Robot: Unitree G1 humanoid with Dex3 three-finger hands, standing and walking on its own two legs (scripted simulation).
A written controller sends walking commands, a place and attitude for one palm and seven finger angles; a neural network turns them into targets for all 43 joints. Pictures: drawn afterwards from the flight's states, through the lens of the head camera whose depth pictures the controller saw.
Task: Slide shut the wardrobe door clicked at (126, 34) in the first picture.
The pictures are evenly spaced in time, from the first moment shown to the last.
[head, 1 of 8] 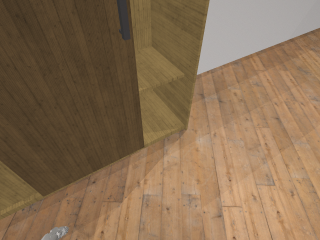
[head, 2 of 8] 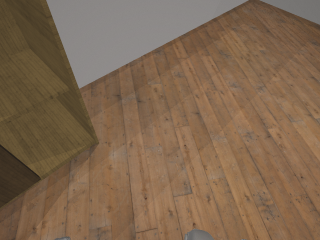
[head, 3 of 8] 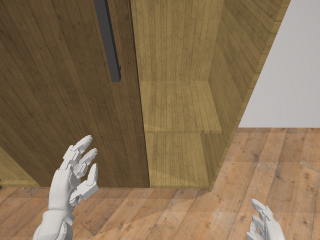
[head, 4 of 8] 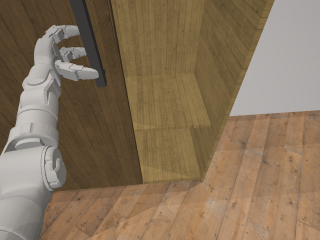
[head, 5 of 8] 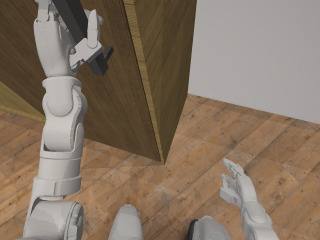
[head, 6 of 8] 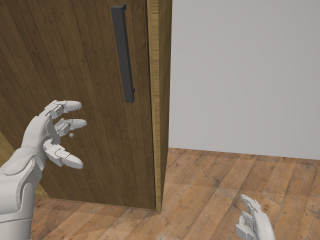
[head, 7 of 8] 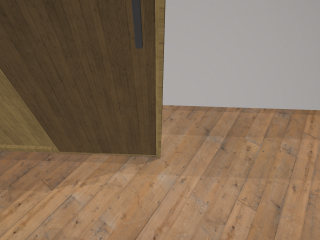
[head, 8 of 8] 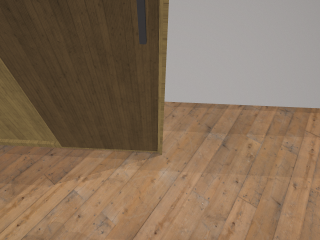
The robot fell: no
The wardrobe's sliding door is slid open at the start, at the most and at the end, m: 0.38 0.38 0.01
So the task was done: yes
